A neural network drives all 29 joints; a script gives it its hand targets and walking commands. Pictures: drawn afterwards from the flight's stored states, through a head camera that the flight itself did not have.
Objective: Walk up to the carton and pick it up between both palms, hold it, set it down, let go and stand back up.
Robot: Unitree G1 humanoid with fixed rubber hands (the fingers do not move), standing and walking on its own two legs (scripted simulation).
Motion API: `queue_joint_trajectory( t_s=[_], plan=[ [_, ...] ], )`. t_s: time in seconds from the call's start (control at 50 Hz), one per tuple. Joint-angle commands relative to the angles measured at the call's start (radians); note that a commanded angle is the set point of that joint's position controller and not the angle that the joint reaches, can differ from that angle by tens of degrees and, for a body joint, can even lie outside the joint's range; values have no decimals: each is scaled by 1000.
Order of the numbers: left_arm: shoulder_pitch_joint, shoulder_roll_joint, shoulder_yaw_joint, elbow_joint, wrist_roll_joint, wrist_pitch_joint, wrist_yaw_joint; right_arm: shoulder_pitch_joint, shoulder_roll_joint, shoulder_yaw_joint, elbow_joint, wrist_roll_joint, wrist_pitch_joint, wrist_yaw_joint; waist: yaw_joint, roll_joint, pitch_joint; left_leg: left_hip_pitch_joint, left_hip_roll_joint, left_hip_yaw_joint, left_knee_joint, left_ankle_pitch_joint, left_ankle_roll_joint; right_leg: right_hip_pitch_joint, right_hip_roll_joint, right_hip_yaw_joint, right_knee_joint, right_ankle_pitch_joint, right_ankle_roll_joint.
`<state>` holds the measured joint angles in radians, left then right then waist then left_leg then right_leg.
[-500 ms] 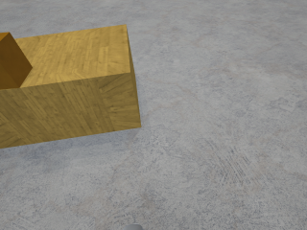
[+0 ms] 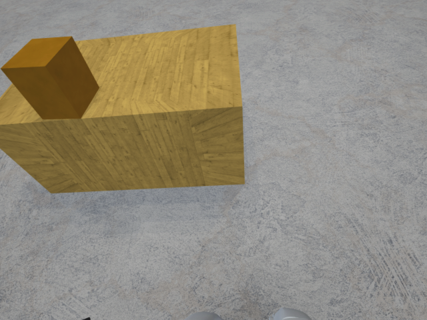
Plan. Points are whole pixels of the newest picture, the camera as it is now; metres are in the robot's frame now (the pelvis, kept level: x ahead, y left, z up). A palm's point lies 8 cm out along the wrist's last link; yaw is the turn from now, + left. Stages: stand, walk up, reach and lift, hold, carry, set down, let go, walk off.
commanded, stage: walk up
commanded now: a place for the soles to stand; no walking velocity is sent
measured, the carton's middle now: (56, 79) +1.01 +0.68 -0.08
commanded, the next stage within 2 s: none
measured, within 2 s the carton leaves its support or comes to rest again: neither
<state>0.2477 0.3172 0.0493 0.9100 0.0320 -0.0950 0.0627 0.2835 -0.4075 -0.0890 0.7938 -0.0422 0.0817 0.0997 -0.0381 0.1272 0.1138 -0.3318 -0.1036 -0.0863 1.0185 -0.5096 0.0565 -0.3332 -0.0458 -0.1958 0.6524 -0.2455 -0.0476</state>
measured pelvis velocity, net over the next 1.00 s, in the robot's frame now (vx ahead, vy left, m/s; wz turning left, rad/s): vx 0.25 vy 0.29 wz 0.20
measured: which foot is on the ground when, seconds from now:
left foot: up 0.00-0.26, down 0.28-0.70, up 0.72-1.00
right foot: down 0.00-0.32, up 0.34-0.66, down 0.68-1.00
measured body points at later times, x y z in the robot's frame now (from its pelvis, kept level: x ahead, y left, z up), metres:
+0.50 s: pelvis +0.13 +0.16 +0.00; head +0.13 +0.17 +0.45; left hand +0.16 +0.51 -0.11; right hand +0.21 -0.16 -0.11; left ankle +0.13 +0.26 -0.72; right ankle +0.14 +0.05 -0.65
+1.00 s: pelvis +0.25 +0.29 -0.02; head +0.26 +0.25 +0.43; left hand +0.21 +0.64 -0.09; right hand +0.43 -0.02 -0.13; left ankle +0.28 +0.47 -0.69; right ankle +0.31 +0.11 -0.71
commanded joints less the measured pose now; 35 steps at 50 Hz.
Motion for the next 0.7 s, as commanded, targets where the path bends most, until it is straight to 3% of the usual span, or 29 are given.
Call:
queue_joint_trajectory(
  t_s=[0.0,0.04,0.1,0.12,0.14,0.18,0.2,0.22,0.24,0.26,0.28,0.3,0.32,0.34,0.36,0.38,0.42,0.44,0.48,0.5,0.52,0.54,0.56,0.58,0.6,0.62,0.64,0.66,0.68],
  plan=[
    [48,390,135,-93,-13,-47,16,17,-217,-74,-56,-8,-42,19,37,-214,-67,-234,155,-60,59,97,-30,136,-310,397,-396,-193,-143],
    [124,419,136,-70,-16,-50,17,-59,-207,-71,-92,-6,-38,22,63,-172,-78,-268,171,-73,29,90,-24,171,-364,375,-382,-145,-163],
    [29,422,148,-97,-9,-44,10,-36,-224,-75,-82,-8,-41,23,42,-285,-60,-305,225,-17,-83,60,-60,214,-347,273,-343,-179,-178],
    [37,451,147,-105,-6,-49,8,-42,-214,-74,-76,-9,-44,23,43,-268,-71,-270,219,12,-88,51,-50,157,-367,241,-343,-163,-191],
    [10,456,152,-107,2,-49,2,-68,-225,-80,-78,-4,-48,32,36,-319,-29,-232,243,1,-143,25,-39,91,-391,246,-343,-224,-193],
    [-62,478,148,-101,12,-46,-2,-36,-240,-95,-54,4,-50,37,3,-354,-18,-97,245,40,-224,74,-36,-33,-340,150,-325,-314,-150],
    [-115,492,154,-119,18,-35,-5,72,-245,-104,-20,13,-52,37,-64,-355,-62,57,219,105,-292,121,-28,-116,-276,92,-258,-384,-121],
    [-84,437,136,-110,12,-27,-11,122,-264,-112,10,-6,-58,31,-89,-249,-38,167,164,159,-308,182,-33,-235,-234,42,-157,-422,-87],
    [-82,389,119,-102,16,-16,-6,190,-257,-126,40,-6,-59,21,-123,-88,-58,235,122,146,-361,145,-35,-278,-190,8,36,-443,-62],
    [-57,337,102,-112,11,1,-4,260,-315,-150,65,-21,-56,9,-155,93,-90,323,105,32,-409,24,4,-381,-111,-23,313,-476,-31],
    [-47,258,75,-118,-15,2,-7,243,-378,-154,11,-17,-65,-7,-176,304,-19,227,291,-443,-749,-371,38,-549,22,-19,648,-433,-8],
    [-86,325,74,-130,-26,8,-5,90,-404,-146,-20,-2,-72,-14,-115,208,80,-1,382,-686,-949,-506,118,-492,18,128,714,-356,-1],
    [-37,384,77,-100,-26,8,-11,24,-447,-148,-30,24,-73,-16,-63,166,55,-8,421,-690,-944,-536,150,-426,-26,181,711,-297,-5],
    [22,397,74,-83,-31,3,-7,-22,-411,-137,-60,25,-80,-24,-40,169,-2,89,436,-627,-876,-400,176,-439,-53,191,670,-268,-5],
    [52,387,82,-48,-30,-6,-8,-21,-340,-124,-66,13,-88,-24,-13,98,14,118,409,-488,-773,-240,195,-411,-87,197,625,-208,2],
    [103,392,86,-34,-38,-10,-7,-30,-312,-112,-79,10,-92,-33,-15,47,-15,177,377,-360,-659,11,178,-437,-68,232,584,-162,8],
    [118,378,79,-13,-41,-19,-7,11,-292,-100,-81,23,-114,-43,-5,-1,-65,200,377,-315,-558,353,194,-380,-84,243,489,-175,1],
    [57,352,74,-28,-48,-21,-11,23,-275,-88,-92,9,-119,-43,-9,-40,-37,129,376,-307,-597,404,178,-341,-69,247,476,-169,2],
    [42,356,72,-61,-49,-20,-9,21,-248,-79,-86,5,-121,-44,-21,14,26,101,343,-187,-612,467,179,-333,-71,229,350,-177,15],
    [37,348,70,-71,-45,-19,-13,53,-260,-72,-75,-2,-119,-48,-41,24,-9,152,332,-177,-588,549,153,-299,-53,188,281,-182,9],
    [46,319,63,-80,-47,-22,-15,42,-259,-73,-100,-4,-117,-47,-25,86,-32,157,363,-173,-582,665,167,-251,-55,161,215,-148,0],
    [55,314,71,-92,-48,-33,-9,-6,-249,-71,-119,-4,-114,-43,-7,89,-36,108,371,-165,-575,688,190,-196,-54,171,135,-132,1],
    [114,340,71,-72,-41,-37,-6,-25,-255,-69,-137,-2,-112,-43,11,24,-62,25,379,-178,-540,690,167,-62,-52,166,77,-93,-3],
    [197,331,81,-39,-42,-36,-1,-56,-246,-65,-149,-1,-104,-38,61,15,-103,-56,315,-73,-460,701,130,120,-4,105,10,27,-14],
    [324,356,98,-2,-36,-28,12,-100,-235,-58,-173,6,-100,-39,137,-85,-176,-112,241,-8,-289,734,91,314,16,96,-56,135,-11],
    [414,403,121,3,-34,-23,17,-89,-164,-41,-191,22,-96,-37,179,-223,-217,-224,153,46,-71,488,15,455,-62,226,-122,163,-29],
    [438,458,145,-18,-23,-16,31,-14,-137,-30,-176,7,-89,-42,180,-352,-228,-385,66,81,73,82,-28,513,-268,573,-203,-9,-101],
    [336,473,142,-60,-26,-16,31,24,-194,-39,-161,-2,-70,-37,122,-280,-238,-430,69,-4,160,-28,-42,492,-405,857,-339,-349,-169],
    [203,466,143,-106,-23,-12,41,61,-269,-50,-127,-9,-55,-35,77,-222,-198,-425,109,-34,209,-14,-48,389,-434,867,-380,-543,-214]
  ],
)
